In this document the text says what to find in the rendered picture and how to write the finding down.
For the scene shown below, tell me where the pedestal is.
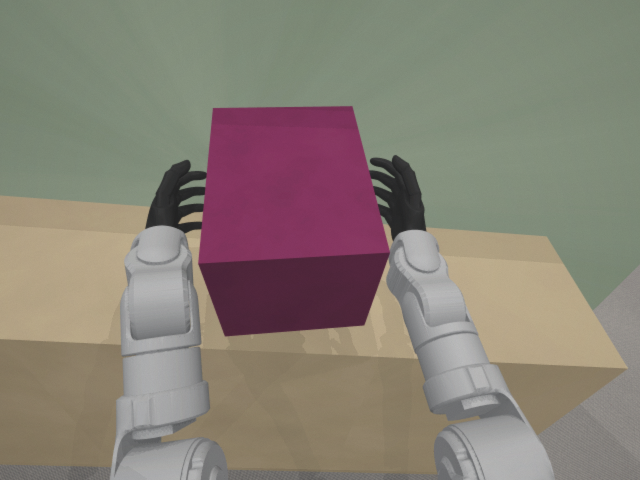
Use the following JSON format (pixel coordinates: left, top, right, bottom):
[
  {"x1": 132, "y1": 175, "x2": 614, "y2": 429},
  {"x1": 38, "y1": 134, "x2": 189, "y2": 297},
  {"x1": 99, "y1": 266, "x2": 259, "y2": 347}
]
[{"x1": 0, "y1": 196, "x2": 628, "y2": 474}]

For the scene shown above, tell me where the right robot upper arm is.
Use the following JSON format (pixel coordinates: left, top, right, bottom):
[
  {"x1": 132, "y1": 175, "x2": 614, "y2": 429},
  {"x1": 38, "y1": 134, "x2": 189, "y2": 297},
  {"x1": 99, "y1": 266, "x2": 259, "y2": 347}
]
[{"x1": 434, "y1": 414, "x2": 554, "y2": 480}]

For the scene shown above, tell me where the left robot upper arm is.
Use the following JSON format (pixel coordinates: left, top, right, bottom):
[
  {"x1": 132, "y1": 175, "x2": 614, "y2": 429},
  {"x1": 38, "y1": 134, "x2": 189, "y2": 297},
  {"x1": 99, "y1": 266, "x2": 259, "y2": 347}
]
[{"x1": 114, "y1": 437, "x2": 228, "y2": 480}]

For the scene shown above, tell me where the robot left forearm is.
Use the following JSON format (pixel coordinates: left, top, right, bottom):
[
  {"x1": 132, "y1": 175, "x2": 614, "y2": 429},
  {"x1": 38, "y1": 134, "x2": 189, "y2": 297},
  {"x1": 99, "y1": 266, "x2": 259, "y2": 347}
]
[{"x1": 110, "y1": 226, "x2": 210, "y2": 480}]

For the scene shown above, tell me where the robot right forearm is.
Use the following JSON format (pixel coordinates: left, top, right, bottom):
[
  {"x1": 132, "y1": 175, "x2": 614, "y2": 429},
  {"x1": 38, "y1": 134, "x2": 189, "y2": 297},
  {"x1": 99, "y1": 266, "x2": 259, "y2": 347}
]
[{"x1": 386, "y1": 230, "x2": 555, "y2": 480}]

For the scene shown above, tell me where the left robot hand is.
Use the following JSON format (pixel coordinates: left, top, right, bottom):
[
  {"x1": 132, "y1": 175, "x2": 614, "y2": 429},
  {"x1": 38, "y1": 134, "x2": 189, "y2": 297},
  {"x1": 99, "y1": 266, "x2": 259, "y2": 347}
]
[{"x1": 145, "y1": 160, "x2": 207, "y2": 233}]

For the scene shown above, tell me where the carton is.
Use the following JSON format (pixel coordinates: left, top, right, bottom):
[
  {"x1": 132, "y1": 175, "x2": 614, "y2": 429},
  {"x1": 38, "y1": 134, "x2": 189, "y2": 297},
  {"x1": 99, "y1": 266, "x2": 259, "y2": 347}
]
[{"x1": 198, "y1": 106, "x2": 390, "y2": 336}]

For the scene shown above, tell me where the right robot hand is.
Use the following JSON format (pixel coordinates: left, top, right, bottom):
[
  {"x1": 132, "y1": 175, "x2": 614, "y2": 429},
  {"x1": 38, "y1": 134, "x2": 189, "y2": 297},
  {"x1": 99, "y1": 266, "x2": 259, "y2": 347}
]
[{"x1": 369, "y1": 155, "x2": 426, "y2": 241}]

